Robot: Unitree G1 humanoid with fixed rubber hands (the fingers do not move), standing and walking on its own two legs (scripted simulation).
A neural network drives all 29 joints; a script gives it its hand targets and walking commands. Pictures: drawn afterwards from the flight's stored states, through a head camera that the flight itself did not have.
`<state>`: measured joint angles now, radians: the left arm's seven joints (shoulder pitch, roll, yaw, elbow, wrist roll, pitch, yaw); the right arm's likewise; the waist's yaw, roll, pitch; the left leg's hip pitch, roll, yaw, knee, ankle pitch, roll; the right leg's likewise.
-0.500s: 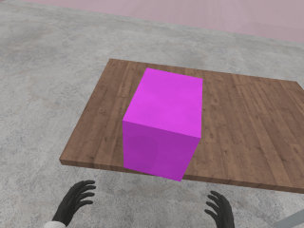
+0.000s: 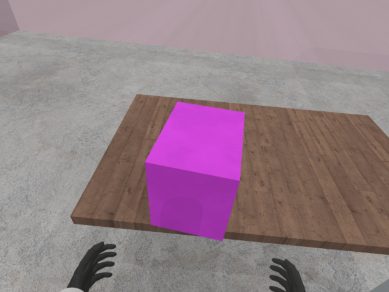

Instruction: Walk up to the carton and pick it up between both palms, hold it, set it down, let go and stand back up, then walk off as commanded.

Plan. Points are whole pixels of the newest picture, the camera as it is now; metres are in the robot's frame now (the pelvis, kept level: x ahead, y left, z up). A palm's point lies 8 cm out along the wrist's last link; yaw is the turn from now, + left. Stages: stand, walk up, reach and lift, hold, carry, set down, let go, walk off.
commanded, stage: set down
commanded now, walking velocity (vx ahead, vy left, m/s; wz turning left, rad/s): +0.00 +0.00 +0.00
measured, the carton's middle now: (198, 167) +0.49 +0.02 -0.02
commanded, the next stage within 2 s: let go in 1.42 s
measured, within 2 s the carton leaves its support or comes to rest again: neither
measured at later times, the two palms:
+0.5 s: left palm (85, 291) +0.16 +0.23 -0.06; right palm out of the picture +0.16 -0.20 -0.06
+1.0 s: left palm out of the picture +0.16 +0.22 -0.07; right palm out of the picture +0.16 -0.23 -0.07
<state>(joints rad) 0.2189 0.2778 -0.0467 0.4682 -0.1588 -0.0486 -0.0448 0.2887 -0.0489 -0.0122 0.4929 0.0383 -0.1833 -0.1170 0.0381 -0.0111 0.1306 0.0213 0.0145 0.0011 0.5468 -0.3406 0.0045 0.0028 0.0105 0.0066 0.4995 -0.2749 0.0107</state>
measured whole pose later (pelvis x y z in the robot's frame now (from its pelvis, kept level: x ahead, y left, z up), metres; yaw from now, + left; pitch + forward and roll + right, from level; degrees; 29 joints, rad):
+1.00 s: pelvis +0.01 -0.01 +0.01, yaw -1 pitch -7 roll -1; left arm 0.23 0.21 -0.01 0.51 -0.04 0.13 0.03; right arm 0.20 -0.14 -0.05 0.75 -0.01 -0.18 0.02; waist 0.03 0.00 0.08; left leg -0.03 0.03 0.02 0.45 -0.30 -0.01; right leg -0.05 0.03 0.01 0.41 -0.23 0.00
